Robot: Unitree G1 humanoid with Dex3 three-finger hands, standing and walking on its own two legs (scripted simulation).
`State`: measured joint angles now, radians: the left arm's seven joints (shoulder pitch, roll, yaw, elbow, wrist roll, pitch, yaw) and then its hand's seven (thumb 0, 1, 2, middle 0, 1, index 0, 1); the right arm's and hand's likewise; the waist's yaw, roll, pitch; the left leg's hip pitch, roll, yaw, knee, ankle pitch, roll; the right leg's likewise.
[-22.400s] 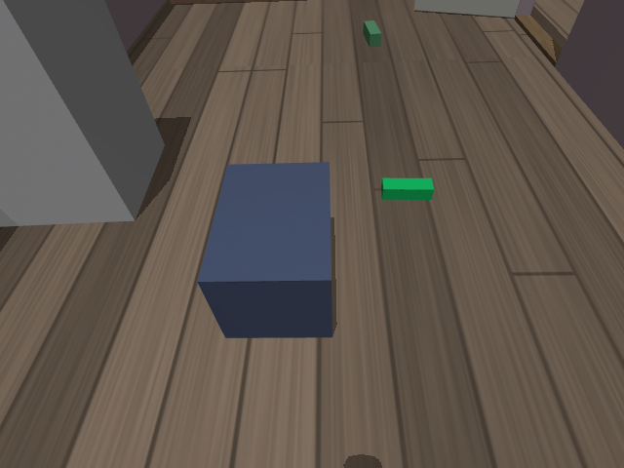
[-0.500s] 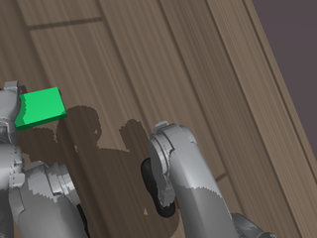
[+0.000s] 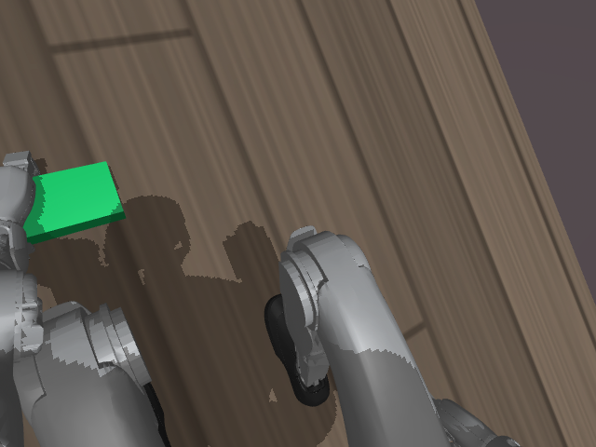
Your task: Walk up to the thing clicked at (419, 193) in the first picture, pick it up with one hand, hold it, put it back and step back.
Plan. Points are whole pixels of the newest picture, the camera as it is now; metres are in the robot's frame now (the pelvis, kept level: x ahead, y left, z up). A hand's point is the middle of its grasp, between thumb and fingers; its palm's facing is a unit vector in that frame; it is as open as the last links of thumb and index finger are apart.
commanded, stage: close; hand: left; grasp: from above
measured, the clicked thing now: (30, 212) +0.45 +0.25 -0.28
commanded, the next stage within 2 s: settle in 0.14 s
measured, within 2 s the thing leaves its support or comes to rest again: leaves its support in 0.60 s
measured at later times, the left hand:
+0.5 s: hand (9, 219) +0.43 +0.26 -0.25, palm faces -0.47 -0.09 -0.88, open 11.2 cm
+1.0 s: hand out of the picture +0.42 +0.26 -0.16, palm faces -0.46 -0.06 -0.89, open 11.0 cm
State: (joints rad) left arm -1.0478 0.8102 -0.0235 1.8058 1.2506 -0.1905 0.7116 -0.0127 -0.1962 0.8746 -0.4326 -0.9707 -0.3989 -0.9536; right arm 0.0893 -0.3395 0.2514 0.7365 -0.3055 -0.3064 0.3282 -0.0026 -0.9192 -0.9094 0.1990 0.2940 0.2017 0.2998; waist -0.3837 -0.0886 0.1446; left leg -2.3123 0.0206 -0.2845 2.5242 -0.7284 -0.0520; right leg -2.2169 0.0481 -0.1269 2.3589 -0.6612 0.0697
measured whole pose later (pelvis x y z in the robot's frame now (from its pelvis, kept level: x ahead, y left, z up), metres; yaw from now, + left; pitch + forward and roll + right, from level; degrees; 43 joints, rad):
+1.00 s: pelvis +0.00 -0.01 +0.02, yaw +5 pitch +34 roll -8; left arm -0.91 0.55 -0.04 1.41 1.20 -0.07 0.45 -0.02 -0.16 0.73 -0.55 -0.81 -0.52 -0.79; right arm 0.09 -0.31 0.04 0.77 -0.15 -0.12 0.26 0.00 -0.94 -0.91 0.20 0.29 0.20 0.30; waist -0.23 0.02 -0.05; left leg -2.30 0.02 -0.18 2.40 -0.70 -0.04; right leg -2.24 0.02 -0.05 2.31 -0.67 0.05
